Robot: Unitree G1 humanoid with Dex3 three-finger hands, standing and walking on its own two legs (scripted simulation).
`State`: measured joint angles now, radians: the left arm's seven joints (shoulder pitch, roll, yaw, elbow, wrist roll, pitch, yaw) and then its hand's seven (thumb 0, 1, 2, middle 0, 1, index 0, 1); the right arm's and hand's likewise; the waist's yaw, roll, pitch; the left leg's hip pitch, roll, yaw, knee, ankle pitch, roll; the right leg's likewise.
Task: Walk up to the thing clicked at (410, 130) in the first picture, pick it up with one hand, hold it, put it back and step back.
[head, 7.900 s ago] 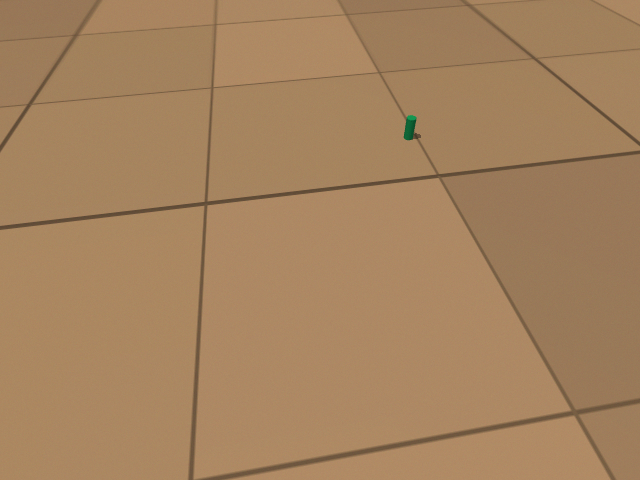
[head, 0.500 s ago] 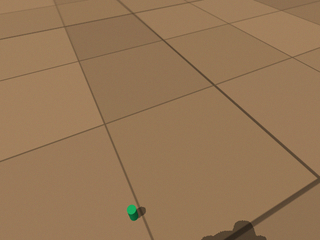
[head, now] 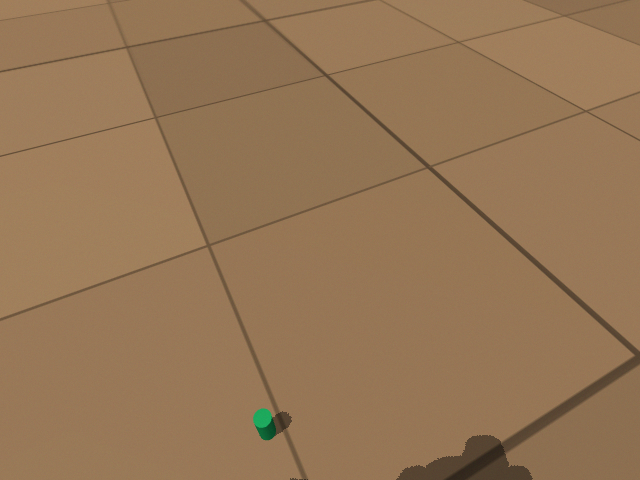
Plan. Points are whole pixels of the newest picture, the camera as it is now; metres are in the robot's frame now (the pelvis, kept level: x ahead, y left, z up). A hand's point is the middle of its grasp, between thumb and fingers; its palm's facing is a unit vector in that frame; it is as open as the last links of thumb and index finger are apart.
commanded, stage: stand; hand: left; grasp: from the side
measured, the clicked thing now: (265, 424) +0.40 +0.19 -0.72
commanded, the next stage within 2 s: go down in 0.22 s
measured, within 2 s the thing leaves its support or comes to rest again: neither
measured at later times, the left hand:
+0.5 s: hand out of the picture +0.14 +0.25 -0.16, palm faces +0.05 -0.95 -0.32, open 9.1 cm
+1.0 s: hand out of the picture +0.14 +0.27 -0.19, palm faces +0.04 -0.94 -0.34, open 16.5 cm
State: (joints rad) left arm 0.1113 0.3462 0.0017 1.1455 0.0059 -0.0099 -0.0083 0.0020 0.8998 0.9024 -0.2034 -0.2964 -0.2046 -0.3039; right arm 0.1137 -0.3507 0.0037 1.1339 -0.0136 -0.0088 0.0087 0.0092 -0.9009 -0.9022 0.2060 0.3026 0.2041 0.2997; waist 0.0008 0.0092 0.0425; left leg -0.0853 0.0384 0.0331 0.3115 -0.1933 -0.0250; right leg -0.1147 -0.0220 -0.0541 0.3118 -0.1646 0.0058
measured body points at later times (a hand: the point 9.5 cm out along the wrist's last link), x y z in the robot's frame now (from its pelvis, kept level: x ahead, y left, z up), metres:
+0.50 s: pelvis -0.01 +0.00 -0.01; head +0.04 +0.01 +0.43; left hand +0.14 +0.30 -0.14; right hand +0.09 -0.27 -0.14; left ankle -0.01 +0.13 -0.75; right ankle +0.00 -0.12 -0.75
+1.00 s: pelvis -0.01 +0.02 -0.06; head +0.05 +0.03 +0.39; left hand +0.13 +0.32 -0.16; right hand +0.14 -0.25 -0.15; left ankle -0.01 +0.13 -0.75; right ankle +0.00 -0.12 -0.75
